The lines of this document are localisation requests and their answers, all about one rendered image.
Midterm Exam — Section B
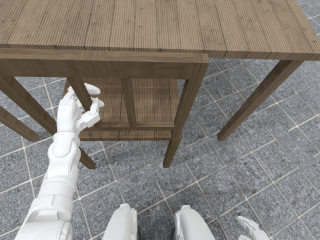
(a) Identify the robot left shin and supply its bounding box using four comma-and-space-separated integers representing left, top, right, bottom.
119, 203, 137, 240

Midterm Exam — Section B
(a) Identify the robot left upper arm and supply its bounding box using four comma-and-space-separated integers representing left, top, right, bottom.
17, 220, 73, 240

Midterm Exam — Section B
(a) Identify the left robot hand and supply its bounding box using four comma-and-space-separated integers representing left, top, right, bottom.
56, 83, 104, 136

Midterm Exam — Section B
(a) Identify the right robot hand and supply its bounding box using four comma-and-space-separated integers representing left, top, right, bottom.
237, 216, 270, 240

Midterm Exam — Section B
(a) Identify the left robot thigh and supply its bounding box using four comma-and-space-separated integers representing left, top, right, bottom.
102, 207, 138, 240

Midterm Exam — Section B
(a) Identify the chair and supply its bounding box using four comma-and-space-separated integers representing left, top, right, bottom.
0, 48, 210, 170

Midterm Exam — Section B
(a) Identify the robot left forearm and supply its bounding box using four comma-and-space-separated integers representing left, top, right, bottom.
14, 131, 81, 240

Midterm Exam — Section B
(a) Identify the table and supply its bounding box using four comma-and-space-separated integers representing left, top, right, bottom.
0, 0, 320, 142

